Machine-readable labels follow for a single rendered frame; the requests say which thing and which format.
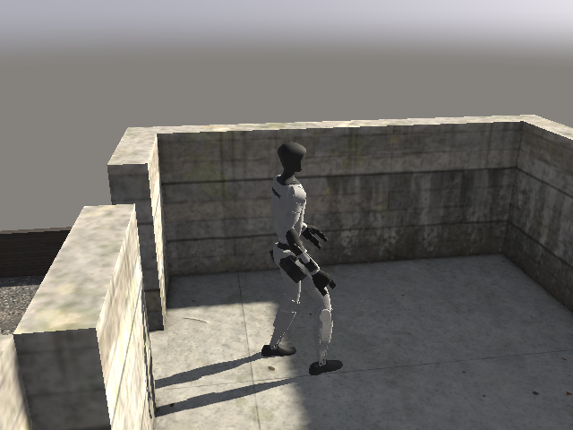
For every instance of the right robot foot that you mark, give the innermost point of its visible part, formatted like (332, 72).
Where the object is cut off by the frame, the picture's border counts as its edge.
(331, 365)

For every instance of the left robot upper arm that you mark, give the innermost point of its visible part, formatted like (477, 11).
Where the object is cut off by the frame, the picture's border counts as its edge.
(274, 178)

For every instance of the robot left thigh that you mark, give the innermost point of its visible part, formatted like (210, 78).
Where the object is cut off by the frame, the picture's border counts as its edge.
(289, 301)

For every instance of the right robot forearm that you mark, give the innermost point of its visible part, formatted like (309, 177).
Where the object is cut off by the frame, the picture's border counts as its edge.
(293, 238)

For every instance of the right robot upper arm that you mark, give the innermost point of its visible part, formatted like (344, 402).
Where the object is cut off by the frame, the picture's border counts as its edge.
(296, 200)

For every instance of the robot right hand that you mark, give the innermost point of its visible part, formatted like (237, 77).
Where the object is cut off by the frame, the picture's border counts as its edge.
(321, 279)

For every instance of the robot left hand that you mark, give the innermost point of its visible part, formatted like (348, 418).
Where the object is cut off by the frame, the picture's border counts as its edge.
(309, 234)

